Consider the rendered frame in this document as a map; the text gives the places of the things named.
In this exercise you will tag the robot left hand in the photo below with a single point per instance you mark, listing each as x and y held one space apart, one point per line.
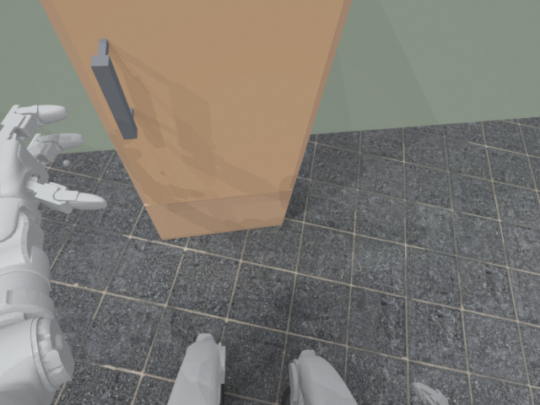
18 163

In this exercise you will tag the robot thigh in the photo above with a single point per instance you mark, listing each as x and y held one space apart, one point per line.
200 375
314 381

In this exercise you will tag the left robot thigh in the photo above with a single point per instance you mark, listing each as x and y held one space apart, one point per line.
200 375

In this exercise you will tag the right robot thigh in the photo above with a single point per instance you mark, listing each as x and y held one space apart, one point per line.
314 381

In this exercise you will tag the cupboard door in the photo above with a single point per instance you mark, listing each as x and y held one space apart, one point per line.
222 90

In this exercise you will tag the robot right hand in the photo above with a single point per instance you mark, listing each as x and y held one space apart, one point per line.
428 395

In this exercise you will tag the left robot upper arm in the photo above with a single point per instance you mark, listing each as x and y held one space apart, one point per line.
34 361

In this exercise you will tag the handle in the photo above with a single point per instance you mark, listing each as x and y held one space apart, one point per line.
109 83

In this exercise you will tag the left robot forearm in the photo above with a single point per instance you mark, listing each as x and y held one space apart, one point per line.
25 274

